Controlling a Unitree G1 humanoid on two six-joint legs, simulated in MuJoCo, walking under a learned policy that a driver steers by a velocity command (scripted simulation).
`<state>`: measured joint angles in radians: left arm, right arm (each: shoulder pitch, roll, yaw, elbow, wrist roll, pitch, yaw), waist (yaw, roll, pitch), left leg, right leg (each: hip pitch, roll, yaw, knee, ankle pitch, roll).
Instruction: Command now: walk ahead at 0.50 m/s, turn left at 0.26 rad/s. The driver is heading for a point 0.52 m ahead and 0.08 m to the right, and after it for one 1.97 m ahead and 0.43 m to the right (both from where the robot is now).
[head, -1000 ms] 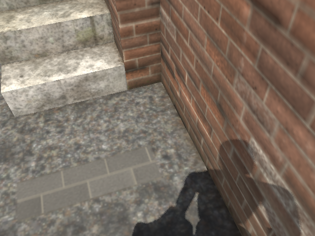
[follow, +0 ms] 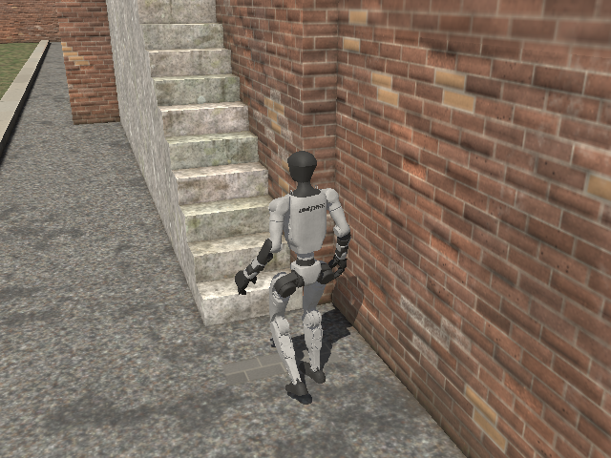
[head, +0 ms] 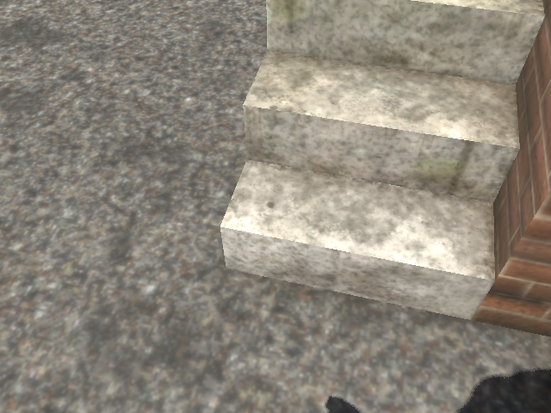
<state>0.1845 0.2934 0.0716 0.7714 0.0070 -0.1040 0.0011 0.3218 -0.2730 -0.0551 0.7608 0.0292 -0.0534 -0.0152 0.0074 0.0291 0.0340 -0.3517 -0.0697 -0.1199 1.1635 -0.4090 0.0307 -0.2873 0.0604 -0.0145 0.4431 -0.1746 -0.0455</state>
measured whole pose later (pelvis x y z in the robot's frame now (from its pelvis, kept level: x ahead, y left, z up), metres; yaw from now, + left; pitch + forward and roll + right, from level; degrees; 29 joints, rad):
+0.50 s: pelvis +0.26 +0.06 +0.01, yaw +0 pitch +0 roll +0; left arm 0.28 0.25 0.04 0.86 0.02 -0.04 -0.02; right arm 0.31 -0.23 -0.03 0.84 -0.03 -0.08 0.01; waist 0.01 -0.04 0.02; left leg -0.17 -0.07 0.07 0.31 -0.15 0.09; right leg -0.48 -0.05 0.03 1.03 -0.27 -0.05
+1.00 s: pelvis +0.49 +0.00 +0.00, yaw -16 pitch +1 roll +0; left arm 0.23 0.26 0.06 0.85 0.01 -0.03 0.00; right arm 0.19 -0.26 -0.01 0.87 -0.05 -0.10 0.00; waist 0.00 0.03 0.06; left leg -0.46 0.05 -0.02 1.10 -0.31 -0.03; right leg -0.29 0.12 -0.01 0.41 -0.14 -0.13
